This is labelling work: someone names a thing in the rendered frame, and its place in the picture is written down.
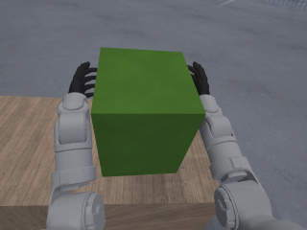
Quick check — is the right robot forearm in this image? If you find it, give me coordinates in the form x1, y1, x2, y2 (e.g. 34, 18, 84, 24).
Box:
199, 94, 272, 210

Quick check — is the pedestal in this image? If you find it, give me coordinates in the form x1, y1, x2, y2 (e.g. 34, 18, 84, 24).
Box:
0, 95, 220, 230

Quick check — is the right robot upper arm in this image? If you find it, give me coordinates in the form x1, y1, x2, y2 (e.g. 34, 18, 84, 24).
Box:
214, 180, 307, 230

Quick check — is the left robot hand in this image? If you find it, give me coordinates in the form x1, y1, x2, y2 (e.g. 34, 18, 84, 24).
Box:
68, 61, 98, 98

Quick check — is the left robot forearm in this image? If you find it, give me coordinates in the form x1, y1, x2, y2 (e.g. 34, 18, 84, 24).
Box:
46, 92, 97, 229

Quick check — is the left robot upper arm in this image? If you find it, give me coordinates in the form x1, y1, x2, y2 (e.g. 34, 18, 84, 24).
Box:
39, 191, 106, 230

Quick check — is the right robot hand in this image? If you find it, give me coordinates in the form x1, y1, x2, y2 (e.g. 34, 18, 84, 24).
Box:
187, 61, 210, 96

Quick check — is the carton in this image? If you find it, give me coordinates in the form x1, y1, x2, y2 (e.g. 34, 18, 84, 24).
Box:
90, 47, 206, 177

